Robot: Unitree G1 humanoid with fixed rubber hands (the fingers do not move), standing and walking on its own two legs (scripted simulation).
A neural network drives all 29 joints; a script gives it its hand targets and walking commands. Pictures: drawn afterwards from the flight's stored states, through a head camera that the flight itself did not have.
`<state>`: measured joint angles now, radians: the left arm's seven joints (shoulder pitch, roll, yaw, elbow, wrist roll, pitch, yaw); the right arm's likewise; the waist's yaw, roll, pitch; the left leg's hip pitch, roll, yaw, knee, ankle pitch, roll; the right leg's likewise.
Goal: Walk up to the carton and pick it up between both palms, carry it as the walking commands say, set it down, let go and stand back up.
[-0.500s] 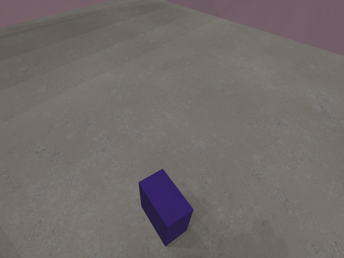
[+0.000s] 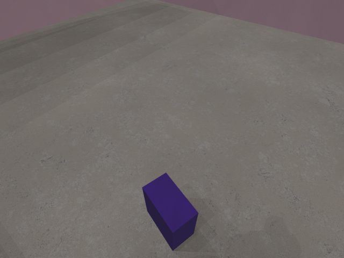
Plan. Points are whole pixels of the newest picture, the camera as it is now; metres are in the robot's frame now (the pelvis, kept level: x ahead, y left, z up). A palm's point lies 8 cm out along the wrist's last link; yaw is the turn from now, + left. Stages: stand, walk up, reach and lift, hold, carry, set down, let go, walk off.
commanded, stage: walk up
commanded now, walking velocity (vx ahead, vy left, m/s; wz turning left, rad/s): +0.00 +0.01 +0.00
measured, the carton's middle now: (169, 211) +0.49 +0.03 -0.63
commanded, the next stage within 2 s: none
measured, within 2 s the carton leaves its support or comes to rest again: neither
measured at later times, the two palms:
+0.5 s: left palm out of the picture +0.02 +0.13 -0.12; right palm (333, 257) +0.18 -0.39 -0.13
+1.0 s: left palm out of the picture +0.01 +0.05 -0.14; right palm (297, 204) +0.33 -0.37 -0.16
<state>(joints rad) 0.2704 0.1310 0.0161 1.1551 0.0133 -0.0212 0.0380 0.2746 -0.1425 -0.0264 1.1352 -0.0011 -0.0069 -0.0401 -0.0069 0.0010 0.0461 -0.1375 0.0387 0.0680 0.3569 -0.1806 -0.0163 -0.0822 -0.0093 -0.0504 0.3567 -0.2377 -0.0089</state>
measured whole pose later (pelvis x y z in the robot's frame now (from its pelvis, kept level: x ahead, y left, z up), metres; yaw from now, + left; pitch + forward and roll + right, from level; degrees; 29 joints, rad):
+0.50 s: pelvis +0.05 -0.13 -0.01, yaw +17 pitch +3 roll +1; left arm 0.28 0.22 0.04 0.88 0.04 0.01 0.01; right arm 0.25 -0.30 -0.11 0.91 -0.04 0.05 -0.02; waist 0.01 0.02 0.01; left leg -0.55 0.06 0.00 1.08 -0.39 -0.02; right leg -0.23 -0.04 -0.16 0.48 -0.30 -0.04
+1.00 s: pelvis +0.12 -0.20 -0.03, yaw +28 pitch +1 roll +2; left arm 0.32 0.23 0.04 0.86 0.04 0.00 0.06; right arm 0.15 -0.25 -0.08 0.86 -0.03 0.08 0.00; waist 0.04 0.01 0.06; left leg -0.42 -0.03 0.01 0.91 -0.48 -0.01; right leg -0.36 -0.13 -0.08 0.64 -0.33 0.04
